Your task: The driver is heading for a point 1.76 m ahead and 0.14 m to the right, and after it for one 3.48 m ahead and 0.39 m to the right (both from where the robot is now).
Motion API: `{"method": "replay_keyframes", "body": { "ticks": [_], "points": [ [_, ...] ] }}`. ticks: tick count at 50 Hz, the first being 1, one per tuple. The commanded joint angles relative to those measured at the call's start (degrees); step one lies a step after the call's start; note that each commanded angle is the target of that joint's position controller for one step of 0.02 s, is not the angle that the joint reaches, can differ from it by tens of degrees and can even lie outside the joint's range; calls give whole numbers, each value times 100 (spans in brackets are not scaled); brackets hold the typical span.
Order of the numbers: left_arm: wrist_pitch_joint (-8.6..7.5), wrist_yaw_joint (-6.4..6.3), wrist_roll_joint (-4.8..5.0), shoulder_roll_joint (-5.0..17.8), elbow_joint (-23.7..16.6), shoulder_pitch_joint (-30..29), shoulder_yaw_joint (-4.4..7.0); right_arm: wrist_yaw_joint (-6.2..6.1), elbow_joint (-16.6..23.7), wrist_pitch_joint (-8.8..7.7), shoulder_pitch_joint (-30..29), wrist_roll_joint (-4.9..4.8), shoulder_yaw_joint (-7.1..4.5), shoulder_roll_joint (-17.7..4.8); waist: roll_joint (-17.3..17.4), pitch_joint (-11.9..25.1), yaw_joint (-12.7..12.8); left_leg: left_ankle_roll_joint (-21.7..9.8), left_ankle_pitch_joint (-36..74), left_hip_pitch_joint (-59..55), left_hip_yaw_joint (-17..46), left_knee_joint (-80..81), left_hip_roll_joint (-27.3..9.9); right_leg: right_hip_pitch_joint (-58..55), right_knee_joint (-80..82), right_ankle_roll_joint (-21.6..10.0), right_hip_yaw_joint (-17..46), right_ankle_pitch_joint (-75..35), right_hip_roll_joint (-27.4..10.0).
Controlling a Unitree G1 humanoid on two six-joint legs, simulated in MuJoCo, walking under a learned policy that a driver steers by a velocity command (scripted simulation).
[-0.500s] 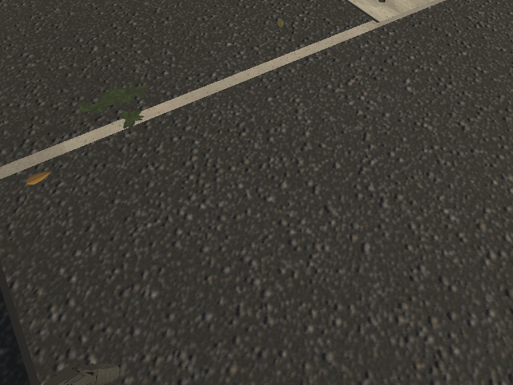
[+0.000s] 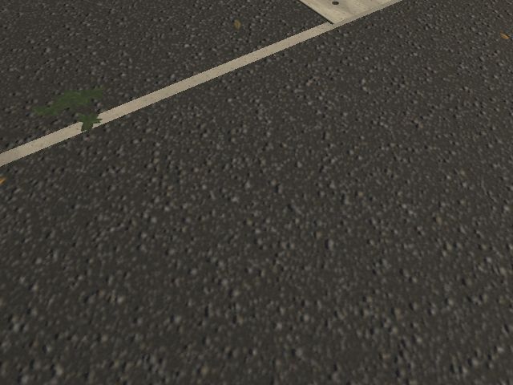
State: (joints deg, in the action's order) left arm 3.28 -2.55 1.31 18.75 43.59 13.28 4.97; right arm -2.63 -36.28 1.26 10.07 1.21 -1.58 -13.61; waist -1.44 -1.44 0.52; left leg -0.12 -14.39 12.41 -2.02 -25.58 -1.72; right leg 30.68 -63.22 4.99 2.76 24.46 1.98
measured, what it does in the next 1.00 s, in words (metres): walks ahead: right foot, then left foot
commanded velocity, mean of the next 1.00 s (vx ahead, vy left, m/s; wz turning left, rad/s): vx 0.32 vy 0.00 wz -0.17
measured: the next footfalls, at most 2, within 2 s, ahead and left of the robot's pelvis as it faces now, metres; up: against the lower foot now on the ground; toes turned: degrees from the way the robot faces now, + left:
right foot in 0.18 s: +0.02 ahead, -0.14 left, +0.00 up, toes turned -7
left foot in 0.70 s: +0.30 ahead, +0.02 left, +0.00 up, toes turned -16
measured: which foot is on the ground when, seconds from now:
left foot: down 0.00-0.18, up 0.20-0.68, down 0.70-1.00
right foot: up 0.00-0.16, down 0.18-0.72, up 0.74-1.00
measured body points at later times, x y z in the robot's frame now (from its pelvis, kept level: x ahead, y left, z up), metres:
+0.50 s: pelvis +0.05 -0.06 +0.01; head +0.06 -0.09 +0.46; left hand +0.18 +0.19 -0.09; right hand +0.16 -0.37 -0.08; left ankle +0.21 +0.08 -0.69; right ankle -0.02 -0.13 -0.74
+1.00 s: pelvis +0.30 -0.06 +0.01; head +0.34 -0.05 +0.45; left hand +0.54 +0.15 -0.08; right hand +0.29 -0.34 -0.10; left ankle +0.26 +0.03 -0.74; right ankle +0.43 -0.27 -0.68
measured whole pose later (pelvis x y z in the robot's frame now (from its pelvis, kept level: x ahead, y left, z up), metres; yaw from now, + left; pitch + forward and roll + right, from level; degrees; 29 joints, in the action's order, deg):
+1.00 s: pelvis +0.30 -0.06 +0.01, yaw -8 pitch +2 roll +0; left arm -6.1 0.7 -1.0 16.8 37.6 6.1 1.8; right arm 0.0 -42.6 -3.2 23.5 -1.0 -2.5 -14.9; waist -2.2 -1.5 -3.9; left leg -4.5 -13.0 6.2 7.0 -17.4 5.3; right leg 37.8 -41.7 3.0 5.2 2.7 -3.2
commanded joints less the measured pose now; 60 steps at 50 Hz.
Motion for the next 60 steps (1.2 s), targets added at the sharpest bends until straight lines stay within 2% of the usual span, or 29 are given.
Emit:
{"method": "replay_keyframes", "body": {
  "ticks": [1,4,6,8,9,10,11,12,14,16,24,29,32,34,35,36,37,38,39,40,41,45,50,53,56,57,58,59,60],
  "points": [
    [-58,105,-8,35,-629,-375,-72,-52,341,-31,-232,-35,-264,-836,1100,362,-188,-1188,2352,-590,583,544,-1292,126,847,134,-228,-194,-310],
    [-111,283,-14,143,-843,-421,-96,-6,210,14,-45,-120,-397,-1174,1247,552,-298,-1271,2597,-670,643,414,-1570,-495,1828,-67,-493,-50,-340],
    [-113,351,-15,256,-825,-157,-45,26,148,11,-101,-226,-440,-1272,1207,547,-152,-1161,2459,-597,594,195,-1617,-907,2633,-282,-669,-487,-255],
    [-108,324,-16,413,-621,407,62,71,-6,-18,141,-278,-416,-1113,779,658,32,-708,387,159,230,-338,-1325,-2096,3583,-665,-776,-1085,64],
    [-111,263,49,773,-503,893,207,134,-1,-59,140,-122,-306,-734,-210,671,166,-251,-1150,1338,-316,-1622,-919,-3078,3955,-1047,345,-919,-611],
    [-202,225,17,1501,-627,1233,348,150,573,-140,-503,27,-183,-422,-1669,553,358,192,-2520,3318,-462,-3304,148,-3387,4709,-2292,3273,478,-2147],
    [-402,273,-201,1210,-733,1181,244,139,630,-272,-992,-167,-291,-752,-901,489,692,139,-2221,3676,579,-4084,68,-3098,5292,-2640,3949,1594,-2344],
    [-516,239,-223,929,-740,857,145,172,595,-353,-932,-313,-362,-946,-834,100,451,23,-1642,3819,695,-4145,-111,-2836,5403,-2389,3606,2080,-2204],
    [-561,169,-88,640,-827,326,32,153,336,-446,-592,-147,-459,-1075,-621,-124,151,57,-673,3544,657,-3779,-269,-2463,5333,-1919,2771,1426,-1706],
    [-575,117,-124,548,-854,279,-21,196,249,-519,-436,-76,-468,-953,-646,-28,31,147,95,3013,512,-3557,-161,-2160,5418,-1770,2195,741,-1300],
    [-658,84,-27,680,-639,770,32,287,243,-692,-931,-183,-348,-667,-638,-67,302,416,1116,2491,511,-1280,89,-2303,5214,-1780,1737,-584,-1120],
    [-673,186,-41,691,-427,976,1,441,342,-763,-1252,-266,-259,-691,-580,-303,561,150,999,2119,307,-659,-6,-2467,5127,-1794,1683,-737,-1400],
    [-647,227,-57,746,-311,982,11,488,357,-791,-1049,-289,-269,-826,-644,-336,443,-190,592,1798,161,-369,50,-2840,4917,-1722,1576,-1748,-1553],
    [-617,215,-74,721,-309,870,-7,458,114,-794,-188,-236,-396,-1034,-506,231,-30,-499,750,526,-63,-36,349,-2864,3872,-1494,1064,-3851,-1216],
    [-616,189,-130,570,-369,826,-77,436,-39,-795,658,-225,-477,-1253,-213,929,-422,-797,847,-782,514,-123,-80,-2366,2608,-1277,676,-4116,-937],
    [-709,162,-150,293,-615,1014,-184,442,-121,-782,1432,-114,-616,-1882,1166,1725,-511,-1676,334,-2706,2862,141,-1305,-442,499,-753,121,-2650,-103],
    [-844,163,-150,327,-685,890,-207,501,-255,-759,1671,-241,-551,-1575,1816,1713,-536,-2028,-519,-3243,4596,971,-1811,888,-549,-552,337,447,256],
    [-953,231,-11,651,-742,485,-127,478,-218,-729,1372,-280,-435,-1233,1238,896,-521,-1832,-925,-2752,4245,1073,-1767,1528,-941,-607,532,275,-112],
    [-1030,280,19,602,-789,116,-154,449,-108,-679,1126,-192,-403,-1132,712,499,-483,-1681,-651,-2183,3558,1075,-1529,1550,-903,-666,428,-144,-344],
    [-1078,310,-88,520,-837,-97,-167,437,-61,-634,969,-158,-376,-1051,334,153,-384,-1600,-184,-1638,3085,1187,-1278,1529,-508,-654,324,-503,-494],
    [-1080,317,-200,519,-846,-151,-131,420,-3,-623,856,-128,-333,-960,289,80,-252,-1513,214,-1265,2776,1295,-1080,1299,-137,-615,316,-780,-627],
    [-995,304,-265,285,-864,-204,-175,307,-28,-596,791,-189,-341,-1057,600,61,-67,-1534,1317,-494,2131,1507,-725,921,813,-257,47,-1254,-567],
    [-1042,353,-198,9,-1106,-1407,-286,183,-277,-510,1242,-261,-394,-1225,645,-10,-433,-1173,1600,140,1702,1302,-360,0,2819,-120,-76,-2891,-154],
    [-1075,399,-117,185,-1179,-1702,-202,138,-392,-438,1473,-331,-404,-1209,704,-3,-470,-1051,1342,-181,2122,1049,-517,-299,3375,-194,134,-2974,-42],
    [-1109,399,-80,401,-1133,-1496,-83,92,-391,-347,1370,-316,-450,-1230,868,59,-262,-901,1624,-671,2514,542,-708,-643,3653,-406,256,-2366,-94],
    [-1122,371,-87,520,-1042,-1089,-2,98,-350,-324,1277,-302,-447,-1192,896,262,-35,-812,2168,-650,2479,153,-589,-1247,3829,-553,135,-2241,-56],
    [-1135,330,-131,684,-932,-440,93,126,-276,-318,1187,-264,-393,-1043,802,785,311,-640,2388,-408,2276,-743,-281,-2329,3882,-782,231,-2263,-323],
    [-1112,268,-212,1030,-868,547,182,145,-105,-329,1196,-126,-269,-713,193,1774,666,-449,1283,417,1849,-2364,98,-3984,3623,-1172,1206,-1941,-1346],
    [-1030,303,-227,1327,-633,840,245,165,-20,-387,2180,-292,-120,-261,-1805,2442,188,-118,-2013,2481,1259,-4160,802,-5656,4063,-2148,3883,-974,-2643]
  ]
}}
Keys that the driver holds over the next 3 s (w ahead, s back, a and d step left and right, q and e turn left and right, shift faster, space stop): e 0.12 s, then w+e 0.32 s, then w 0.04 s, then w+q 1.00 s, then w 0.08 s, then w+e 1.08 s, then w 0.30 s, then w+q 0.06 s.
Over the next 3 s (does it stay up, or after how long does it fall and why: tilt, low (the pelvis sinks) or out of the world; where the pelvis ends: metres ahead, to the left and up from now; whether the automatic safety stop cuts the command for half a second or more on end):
stays up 1.38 -0.09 0.01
